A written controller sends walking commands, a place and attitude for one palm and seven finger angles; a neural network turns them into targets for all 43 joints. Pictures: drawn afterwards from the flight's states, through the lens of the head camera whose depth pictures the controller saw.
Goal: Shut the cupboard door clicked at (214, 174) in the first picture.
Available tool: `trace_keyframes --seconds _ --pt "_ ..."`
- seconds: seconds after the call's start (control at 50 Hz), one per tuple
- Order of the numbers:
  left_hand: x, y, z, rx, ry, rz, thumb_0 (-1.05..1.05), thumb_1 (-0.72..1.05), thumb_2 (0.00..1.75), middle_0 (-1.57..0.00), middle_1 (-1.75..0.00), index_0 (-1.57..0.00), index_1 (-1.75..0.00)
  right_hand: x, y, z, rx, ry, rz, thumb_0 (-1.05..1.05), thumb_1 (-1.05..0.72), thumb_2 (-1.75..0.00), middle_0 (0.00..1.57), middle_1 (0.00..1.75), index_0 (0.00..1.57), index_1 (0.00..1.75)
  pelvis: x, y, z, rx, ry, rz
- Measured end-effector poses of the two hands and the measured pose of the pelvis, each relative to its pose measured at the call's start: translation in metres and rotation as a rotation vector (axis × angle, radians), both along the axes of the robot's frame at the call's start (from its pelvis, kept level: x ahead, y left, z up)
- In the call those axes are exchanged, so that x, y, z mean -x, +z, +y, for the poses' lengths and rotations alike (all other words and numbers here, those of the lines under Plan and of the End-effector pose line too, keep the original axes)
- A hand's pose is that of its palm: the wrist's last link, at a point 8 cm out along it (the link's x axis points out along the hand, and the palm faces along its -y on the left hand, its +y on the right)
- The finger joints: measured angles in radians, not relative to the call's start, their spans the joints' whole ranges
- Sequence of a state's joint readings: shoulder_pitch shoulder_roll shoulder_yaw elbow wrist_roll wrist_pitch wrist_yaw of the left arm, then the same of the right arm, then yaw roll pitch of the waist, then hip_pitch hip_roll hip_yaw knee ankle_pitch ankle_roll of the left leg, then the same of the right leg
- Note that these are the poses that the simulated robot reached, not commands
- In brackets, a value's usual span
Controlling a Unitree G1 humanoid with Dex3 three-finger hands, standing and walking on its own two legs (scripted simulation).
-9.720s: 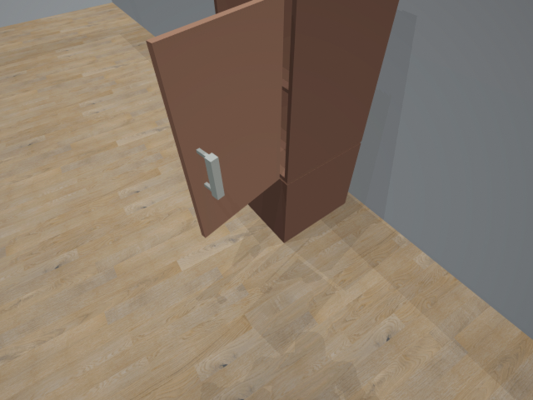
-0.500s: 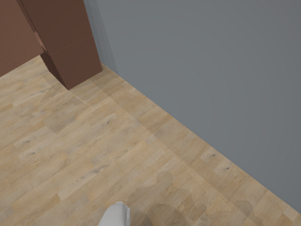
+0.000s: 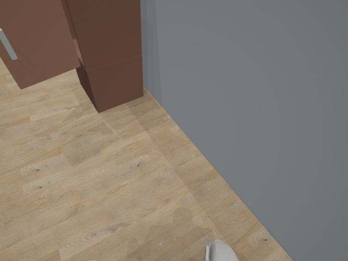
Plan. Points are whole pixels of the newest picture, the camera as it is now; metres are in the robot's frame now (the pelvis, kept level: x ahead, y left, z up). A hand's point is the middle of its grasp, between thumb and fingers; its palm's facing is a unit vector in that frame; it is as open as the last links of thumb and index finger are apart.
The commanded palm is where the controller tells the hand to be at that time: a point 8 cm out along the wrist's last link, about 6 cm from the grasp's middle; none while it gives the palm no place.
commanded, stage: walk to a spot facing it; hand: left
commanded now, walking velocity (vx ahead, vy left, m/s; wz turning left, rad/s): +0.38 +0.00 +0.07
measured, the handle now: (5, 42) +0.93 +0.81 -0.09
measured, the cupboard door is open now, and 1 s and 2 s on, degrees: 100 100 100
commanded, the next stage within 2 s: turn to face it in 1.02 s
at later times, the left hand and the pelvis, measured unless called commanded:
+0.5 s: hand (134, 207) +0.28 +0.13 -0.17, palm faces +0.12 -0.98 -0.18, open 7.2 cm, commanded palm none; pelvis +0.22 -0.06 -0.01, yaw +6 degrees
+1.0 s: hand (114, 168) +0.41 +0.21 -0.18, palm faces +0.25 -0.96 -0.12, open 7.4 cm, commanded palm none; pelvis +0.41 +0.04 +0.00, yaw +11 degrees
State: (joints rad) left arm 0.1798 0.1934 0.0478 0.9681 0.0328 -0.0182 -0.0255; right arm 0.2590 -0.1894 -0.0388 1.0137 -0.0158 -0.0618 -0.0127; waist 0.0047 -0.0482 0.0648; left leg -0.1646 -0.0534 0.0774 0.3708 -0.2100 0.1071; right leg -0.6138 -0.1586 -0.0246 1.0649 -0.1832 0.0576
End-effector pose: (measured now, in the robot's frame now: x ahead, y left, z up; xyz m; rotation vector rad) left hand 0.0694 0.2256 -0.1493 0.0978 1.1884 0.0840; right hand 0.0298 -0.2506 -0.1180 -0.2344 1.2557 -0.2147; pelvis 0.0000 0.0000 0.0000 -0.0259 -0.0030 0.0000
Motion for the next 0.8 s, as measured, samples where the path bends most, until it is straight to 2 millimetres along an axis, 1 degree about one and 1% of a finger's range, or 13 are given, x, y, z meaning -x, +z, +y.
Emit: trace_keyframes --seconds 0.12,0.22,0.3,0.34,0.38,0.42,0.46,0.5,0.58,0.64,0.72,0.76,0.8 --pt "-0.109 0.012 -0.015 0.0 -0.069 -0.114 0.01 0.91 0.9 -0.19 -0.3 -0.2 -0.3 0.025 0.003 -0.005 -0.012 -0.09 0.147 0.0 -0.93 -0.9 0.2 0.3 0.2 0.3 -0.052 0.003 -0.013 -0.008 0.009 0.007" --pt "-0.19 0.016 -0.038 -0.015 -0.134 -0.164 0.01 0.91 0.9 -0.19 -0.3 -0.2 -0.3 0.033 -0.005 0.0 -0.065 -0.16 0.274 0.01 -0.91 -0.9 0.2 0.3 0.2 0.3 -0.1 -0.004 -0.03 -0.021 0.006 0.015" --pt "-0.246 0.012 -0.059 -0.032 -0.153 -0.223 0.01 0.9 0.9 -0.2 -0.3 -0.2 -0.3 0.024 -0.021 -0.002 -0.122 -0.193 0.374 0.01 -0.91 -0.9 0.2 0.3 0.2 0.3 -0.143 -0.019 -0.05 -0.035 0.022 0.013" --pt "-0.255 0.01 -0.065 -0.037 -0.128 -0.236 0.01 0.9 0.9 -0.2 -0.3 -0.2 -0.3 0.006 -0.026 -0.006 -0.139 -0.189 0.399 0.01 -0.91 -0.9 0.2 0.3 0.2 0.3 -0.159 -0.022 -0.057 -0.02 0.034 -0.001" --pt "-0.249 0.01 -0.067 -0.036 -0.089 -0.208 0.0 0.9 0.9 -0.2 -0.3 -0.2 -0.3 -0.026 -0.028 -0.014 -0.142 -0.164 0.379 0.01 -0.91 -0.9 0.2 0.3 0.2 0.3 -0.174 -0.018 -0.061 -0.009 0.053 -0.014" --pt "-0.235 0.007 -0.067 -0.035 -0.04 -0.149 0.0 0.9 0.9 -0.2 -0.3 -0.2 -0.3 -0.07 -0.029 -0.023 -0.135 -0.125 0.327 0.01 -0.91 -0.9 0.2 0.3 0.2 0.3 -0.189 -0.013 -0.063 -0.005 0.069 -0.018" --pt "-0.216 0.004 -0.065 -0.036 0.026 -0.081 0.0 0.91 0.9 -0.2 -0.3 -0.2 -0.3 -0.119 -0.028 -0.03 -0.123 -0.076 0.255 0.01 -0.91 -0.9 0.2 0.3 0.2 0.3 -0.204 -0.009 -0.064 -0.003 0.087 -0.016" --pt "-0.2 0.003 -0.051 -0.063 0.098 -0.034 -0.02 0.94 0.9 -0.2 -0.3 -0.2 -0.3 -0.172 -0.025 -0.035 -0.111 -0.018 0.182 0.01 -0.91 -0.9 0.2 0.3 0.2 0.3 -0.219 -0.006 -0.064 0.0 0.105 -0.013" --pt "-0.163 -0.002 -0.036 -0.071 0.172 0.106 -0.02 0.95 0.9 -0.2 -0.3 -0.2 -0.3 -0.278 -0.017 -0.035 -0.078 0.096 0.04 0.01 -0.92 -0.9 0.2 0.3 0.19 0.3 -0.25 -0.005 -0.055 0.006 0.134 -0.01" --pt "-0.139 -0.008 -0.03 -0.049 0.221 0.218 -0.01 0.94 0.9 -0.2 -0.3 -0.2 -0.3 -0.354 -0.01 -0.023 -0.056 0.178 -0.057 0.01 -0.92 -0.9 0.2 0.3 0.19 0.3 -0.276 -0.008 -0.041 0.011 0.15 -0.012" --pt "-0.122 -0.021 -0.025 0.0 0.277 0.349 0.0 0.92 0.9 -0.2 -0.3 -0.2 -0.3 -0.446 -0.004 0.008 -0.03 0.277 -0.172 0.01 -0.92 -0.9 0.19 0.3 0.19 0.3 -0.317 -0.02 -0.015 0.007 0.169 -0.014" --pt "-0.125 -0.028 -0.019 0.027 0.285 0.4 0.0 0.92 0.9 -0.2 -0.3 -0.2 -0.3 -0.478 -0.006 0.025 -0.017 0.305 -0.233 0.01 -0.92 -0.9 0.19 0.3 0.19 0.3 -0.333 -0.028 0.0 0.008 0.173 -0.013" --pt "-0.142 -0.029 -0.011 0.038 0.282 0.406 0.01 0.91 0.9 -0.2 -0.3 -0.2 -0.3 -0.493 -0.004 0.039 -0.016 0.31 -0.251 0.01 -0.91 -0.9 0.19 0.3 0.19 0.3 -0.345 -0.027 0.009 -0.001 0.175 -0.019"
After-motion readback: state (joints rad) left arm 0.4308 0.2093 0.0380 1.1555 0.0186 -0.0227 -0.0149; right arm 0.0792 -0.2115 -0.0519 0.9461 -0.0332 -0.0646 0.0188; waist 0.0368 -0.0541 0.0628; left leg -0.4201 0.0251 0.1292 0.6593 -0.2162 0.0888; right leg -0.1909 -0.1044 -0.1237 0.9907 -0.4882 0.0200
